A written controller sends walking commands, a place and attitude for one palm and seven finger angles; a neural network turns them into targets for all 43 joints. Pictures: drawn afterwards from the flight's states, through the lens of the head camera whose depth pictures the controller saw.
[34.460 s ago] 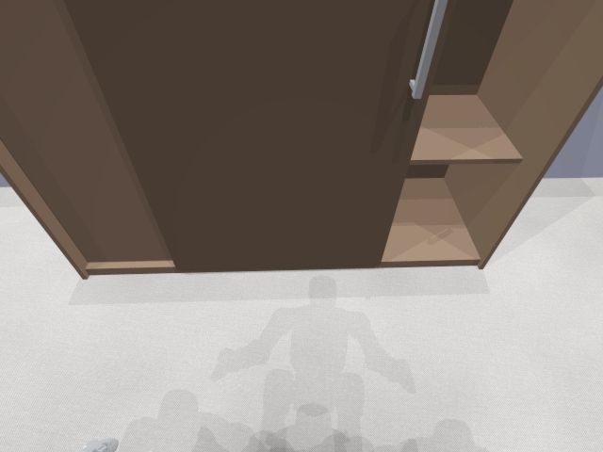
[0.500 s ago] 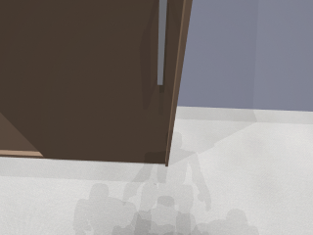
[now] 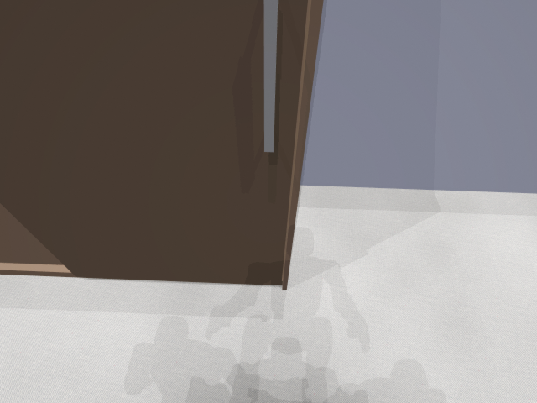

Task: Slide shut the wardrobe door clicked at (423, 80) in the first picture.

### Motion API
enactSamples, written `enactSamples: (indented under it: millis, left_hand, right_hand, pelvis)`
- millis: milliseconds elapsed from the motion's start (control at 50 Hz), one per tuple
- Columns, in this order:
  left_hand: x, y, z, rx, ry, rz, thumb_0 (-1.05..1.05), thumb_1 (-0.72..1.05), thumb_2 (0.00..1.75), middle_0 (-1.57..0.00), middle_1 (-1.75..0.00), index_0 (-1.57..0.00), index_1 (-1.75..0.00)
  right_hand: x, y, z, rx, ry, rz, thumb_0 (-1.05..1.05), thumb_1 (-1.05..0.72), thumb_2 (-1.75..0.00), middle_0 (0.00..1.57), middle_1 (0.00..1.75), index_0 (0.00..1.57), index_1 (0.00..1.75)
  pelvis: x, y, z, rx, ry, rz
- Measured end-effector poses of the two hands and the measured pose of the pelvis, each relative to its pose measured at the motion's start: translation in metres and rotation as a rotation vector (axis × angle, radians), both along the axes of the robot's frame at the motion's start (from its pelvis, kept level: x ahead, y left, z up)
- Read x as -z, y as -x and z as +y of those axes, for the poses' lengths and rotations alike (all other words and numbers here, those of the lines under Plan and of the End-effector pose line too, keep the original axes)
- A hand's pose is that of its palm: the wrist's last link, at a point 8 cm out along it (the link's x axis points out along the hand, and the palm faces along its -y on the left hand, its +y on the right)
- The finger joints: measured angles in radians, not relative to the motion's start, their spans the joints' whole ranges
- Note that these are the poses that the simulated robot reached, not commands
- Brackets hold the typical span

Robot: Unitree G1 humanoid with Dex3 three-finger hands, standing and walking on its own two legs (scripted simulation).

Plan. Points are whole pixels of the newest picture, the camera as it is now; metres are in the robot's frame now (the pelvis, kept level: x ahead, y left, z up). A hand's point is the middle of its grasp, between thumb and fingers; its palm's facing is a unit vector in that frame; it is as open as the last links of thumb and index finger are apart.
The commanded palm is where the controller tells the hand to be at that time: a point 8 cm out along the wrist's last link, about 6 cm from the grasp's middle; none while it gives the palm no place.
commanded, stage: stand and wait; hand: left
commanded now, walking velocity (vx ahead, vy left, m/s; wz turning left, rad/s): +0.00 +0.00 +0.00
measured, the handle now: (270, 71) +0.59 +0.03 +0.19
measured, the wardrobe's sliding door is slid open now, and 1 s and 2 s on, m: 0.00 0.00 0.00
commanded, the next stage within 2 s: none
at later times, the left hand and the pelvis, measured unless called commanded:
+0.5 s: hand out of the picture +0.08 +0.22 -0.16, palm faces -0.01 -0.96 -0.29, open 7.3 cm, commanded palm none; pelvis +0.00 +0.00 +0.00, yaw +0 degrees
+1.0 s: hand out of the picture +0.07 +0.23 -0.17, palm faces -0.01 -0.96 -0.28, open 7.3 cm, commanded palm none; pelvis -0.01 +0.00 +0.00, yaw +0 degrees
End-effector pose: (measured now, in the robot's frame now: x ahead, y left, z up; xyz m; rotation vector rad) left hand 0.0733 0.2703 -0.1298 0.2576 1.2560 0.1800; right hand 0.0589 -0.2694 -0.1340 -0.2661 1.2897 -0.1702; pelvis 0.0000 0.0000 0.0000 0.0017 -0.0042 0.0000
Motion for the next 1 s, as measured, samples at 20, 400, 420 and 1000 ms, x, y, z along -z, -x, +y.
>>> enactSamples:
  millis: [20,400,420,1000]
  left_hand:
    - [0.000,-0.001,0.000,0.001,0.000,-0.003,0.01,0.91,0.90,-0.20,-0.30,-0.20,-0.30]
    - [-0.002,-0.001,-0.003,0.005,-0.004,-0.003,0.01,0.91,0.90,-0.20,-0.30,-0.20,-0.30]
    - [-0.002,0.000,-0.002,0.005,-0.004,-0.001,0.01,0.91,0.90,-0.20,-0.30,-0.20,-0.30]
    - [0.001,0.012,0.001,0.001,0.005,0.015,0.01,0.91,0.90,-0.20,-0.30,-0.20,-0.30]
  right_hand:
    - [0.000,-0.001,-0.001,-0.001,0.002,-0.002,0.00,-0.91,-0.90,0.20,0.30,0.20,0.29]
    - [-0.002,0.004,-0.008,0.011,0.009,0.000,0.00,-0.91,-0.90,0.20,0.30,0.20,0.29]
    - [-0.002,0.005,-0.008,0.012,0.009,0.003,0.00,-0.91,-0.90,0.20,0.30,0.20,0.29]
    - [-0.004,0.015,-0.005,0.012,0.015,0.016,0.00,-0.91,-0.90,0.20,0.30,0.20,0.29]
  pelvis:
    - [0.000,0.000,0.000,0.000,0.000,0.000]
    - [-0.001,-0.002,-0.005,0.007,0.001,-0.010]
    - [-0.001,-0.002,-0.005,0.007,0.001,-0.010]
    - [-0.001,0.005,-0.001,0.004,0.002,-0.012]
